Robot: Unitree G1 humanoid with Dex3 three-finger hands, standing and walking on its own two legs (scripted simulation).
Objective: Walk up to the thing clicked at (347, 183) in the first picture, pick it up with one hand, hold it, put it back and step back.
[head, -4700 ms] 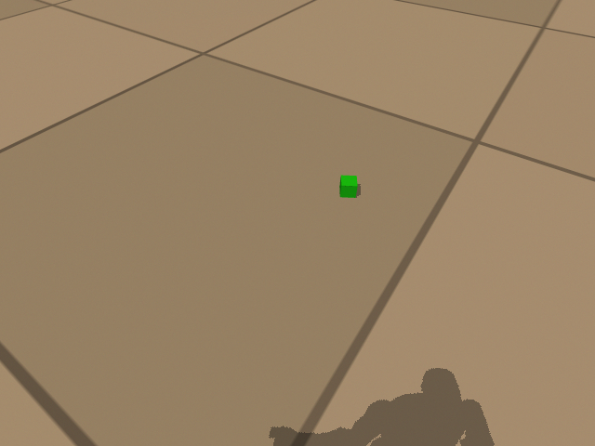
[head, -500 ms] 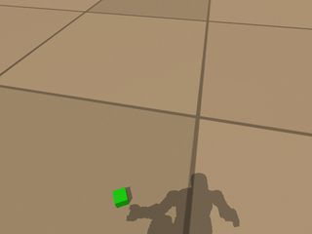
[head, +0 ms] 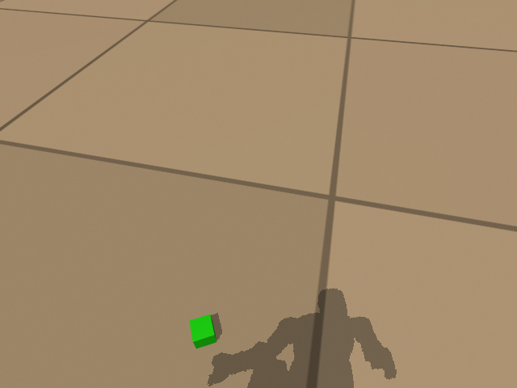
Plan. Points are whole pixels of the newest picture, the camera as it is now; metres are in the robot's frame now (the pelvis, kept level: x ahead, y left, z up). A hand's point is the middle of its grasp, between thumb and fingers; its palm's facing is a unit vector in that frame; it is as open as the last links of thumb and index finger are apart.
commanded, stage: walk up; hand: left
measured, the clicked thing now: (203, 331) +0.47 +0.24 -0.74
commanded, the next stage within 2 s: stand in 0.24 s
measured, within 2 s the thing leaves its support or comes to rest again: neither
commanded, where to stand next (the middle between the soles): +0.07 -0.01 m, yaw +1 degrees
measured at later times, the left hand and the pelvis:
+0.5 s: hand out of the picture +0.10 +0.25 -0.15, palm faces +0.00 -0.94 -0.33, open 7.4 cm; pelvis +0.01 +0.00 +0.00, yaw +0 degrees
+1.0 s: hand out of the picture +0.09 +0.25 -0.15, palm faces -0.01 -0.94 -0.34, open 7.4 cm; pelvis +0.02 -0.01 +0.00, yaw +1 degrees
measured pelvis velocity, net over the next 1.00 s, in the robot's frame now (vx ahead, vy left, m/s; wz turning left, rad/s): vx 0.02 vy -0.01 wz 0.01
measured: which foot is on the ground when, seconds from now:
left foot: down 0.00-1.00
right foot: down 0.00-1.00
